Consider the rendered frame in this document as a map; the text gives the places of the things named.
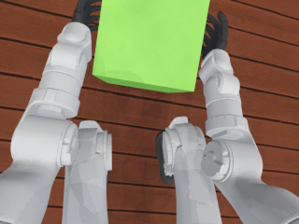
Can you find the robot right thigh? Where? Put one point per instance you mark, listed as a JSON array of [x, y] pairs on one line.
[[196, 198]]

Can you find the robot left hand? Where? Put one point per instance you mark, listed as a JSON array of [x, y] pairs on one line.
[[82, 13]]

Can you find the carton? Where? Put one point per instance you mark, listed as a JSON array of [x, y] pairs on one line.
[[150, 44]]

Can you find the robot right upper arm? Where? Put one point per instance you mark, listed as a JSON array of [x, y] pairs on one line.
[[236, 167]]

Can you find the robot left forearm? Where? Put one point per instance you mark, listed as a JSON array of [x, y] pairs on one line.
[[59, 88]]

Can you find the robot right forearm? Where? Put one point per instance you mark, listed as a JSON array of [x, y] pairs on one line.
[[223, 104]]

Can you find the robot left upper arm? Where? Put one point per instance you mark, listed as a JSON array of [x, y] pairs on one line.
[[42, 145]]

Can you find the robot right hand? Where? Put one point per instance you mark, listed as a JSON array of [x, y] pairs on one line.
[[218, 35]]

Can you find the robot right foot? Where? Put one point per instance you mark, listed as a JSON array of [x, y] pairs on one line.
[[167, 179]]

